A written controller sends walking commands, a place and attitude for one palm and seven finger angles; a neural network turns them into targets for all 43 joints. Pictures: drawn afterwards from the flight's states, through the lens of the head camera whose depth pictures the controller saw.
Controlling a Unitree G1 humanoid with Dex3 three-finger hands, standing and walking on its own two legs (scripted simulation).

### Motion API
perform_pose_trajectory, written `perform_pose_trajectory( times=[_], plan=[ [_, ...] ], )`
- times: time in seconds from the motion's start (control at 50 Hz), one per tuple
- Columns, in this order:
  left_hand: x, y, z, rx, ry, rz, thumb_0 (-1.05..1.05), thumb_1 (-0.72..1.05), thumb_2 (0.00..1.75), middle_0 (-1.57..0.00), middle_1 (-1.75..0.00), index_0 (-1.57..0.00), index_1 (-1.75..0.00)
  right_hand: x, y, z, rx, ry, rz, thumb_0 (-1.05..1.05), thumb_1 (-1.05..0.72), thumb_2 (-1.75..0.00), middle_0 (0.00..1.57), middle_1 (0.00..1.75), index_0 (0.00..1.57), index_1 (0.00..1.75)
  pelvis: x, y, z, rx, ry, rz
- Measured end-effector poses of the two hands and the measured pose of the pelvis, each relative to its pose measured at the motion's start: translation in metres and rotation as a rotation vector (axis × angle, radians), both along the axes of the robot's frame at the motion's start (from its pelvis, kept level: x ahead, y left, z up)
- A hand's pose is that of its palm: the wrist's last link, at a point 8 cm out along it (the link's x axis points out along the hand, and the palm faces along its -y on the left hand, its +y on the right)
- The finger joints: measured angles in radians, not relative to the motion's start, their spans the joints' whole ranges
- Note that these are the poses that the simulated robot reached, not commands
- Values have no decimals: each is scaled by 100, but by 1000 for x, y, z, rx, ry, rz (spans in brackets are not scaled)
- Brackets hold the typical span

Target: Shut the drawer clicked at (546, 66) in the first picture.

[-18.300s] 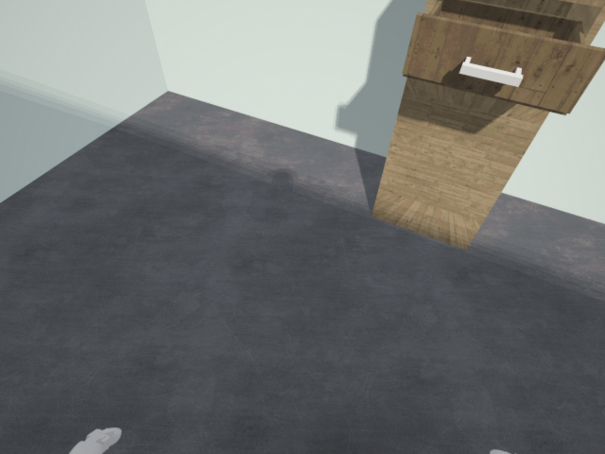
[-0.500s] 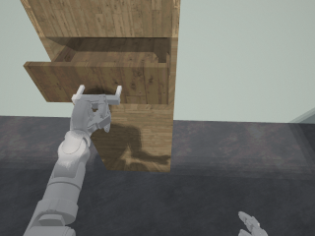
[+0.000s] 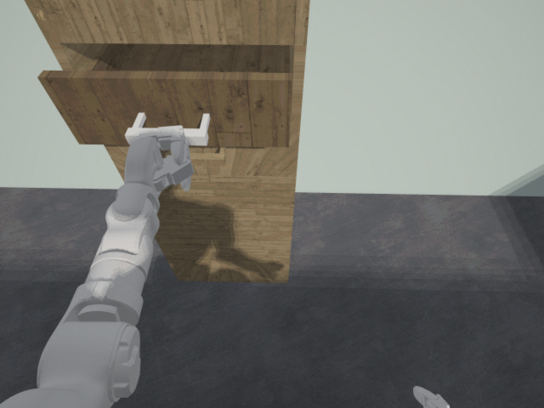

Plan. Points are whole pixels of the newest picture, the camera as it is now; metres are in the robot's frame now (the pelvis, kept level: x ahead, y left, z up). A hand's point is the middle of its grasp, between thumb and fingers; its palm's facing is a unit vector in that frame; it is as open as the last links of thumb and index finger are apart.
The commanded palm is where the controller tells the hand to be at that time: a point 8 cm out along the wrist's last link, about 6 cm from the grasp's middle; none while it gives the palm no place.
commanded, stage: push the drawer shut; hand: left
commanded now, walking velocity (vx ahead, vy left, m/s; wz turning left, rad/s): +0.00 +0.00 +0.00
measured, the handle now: (170, 128) +0.51 +0.17 +0.12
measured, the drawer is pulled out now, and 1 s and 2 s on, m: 0.10 0.00 0.00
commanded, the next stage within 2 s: pull the fist back off the drawer in 1.16 s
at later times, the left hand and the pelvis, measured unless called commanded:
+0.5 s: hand (197, 135) +0.50 +0.13 +0.12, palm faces -0.01 -1.00 -0.01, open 2.9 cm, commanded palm +0.50 +0.18 +0.12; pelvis +0.00 +0.00 -0.01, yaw -1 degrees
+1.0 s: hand (195, 121) +0.54 +0.14 +0.12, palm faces +0.00 -1.00 -0.01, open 2.7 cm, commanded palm +0.55 +0.18 +0.12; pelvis +0.00 +0.01 -0.01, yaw +0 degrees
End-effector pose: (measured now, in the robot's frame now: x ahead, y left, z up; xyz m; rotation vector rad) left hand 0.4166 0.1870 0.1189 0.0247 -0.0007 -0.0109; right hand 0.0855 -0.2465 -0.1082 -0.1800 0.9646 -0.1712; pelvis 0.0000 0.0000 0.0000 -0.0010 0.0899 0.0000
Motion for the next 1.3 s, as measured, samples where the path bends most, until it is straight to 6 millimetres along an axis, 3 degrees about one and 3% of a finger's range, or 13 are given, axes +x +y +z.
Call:
perform_pose_trajectory(
  times=[0.32,0.46,0.74,1.04,1.3],
  plan=[
    [43,-4,1,-6,3,-7,-3,82,94,-140,-160,-140,-160,-75,-7,-9,-21,177,-85,0,-90,-90,20,30,20,30,-3,3,-5,-3,64,-17],
    [60,-5,1,-10,8,-4,-4,82,95,-140,-160,-140,-160,-96,-7,-8,-28,242,-112,0,-90,-90,20,30,20,30,-3,4,-7,-5,93,-21],
    [97,-6,2,-11,20,-2,-4,82,95,-140,-160,-140,-160,-113,-5,-6,-43,325,-131,0,-90,-90,20,30,20,30,4,7,-10,-12,158,-24],
    [100,2,0,-8,30,12,-7,68,98,-140,-160,-139,-160,-116,0,-7,-48,361,-105,0,-90,-90,20,30,20,30,2,10,-13,-27,178,1],
    [101,2,1,1,34,9,-7,66,101,-140,-160,-140,-160,-141,-1,-3,-78,379,-120,0,-90,-90,20,30,20,30,-9,13,-15,-30,192,3]
  ],
)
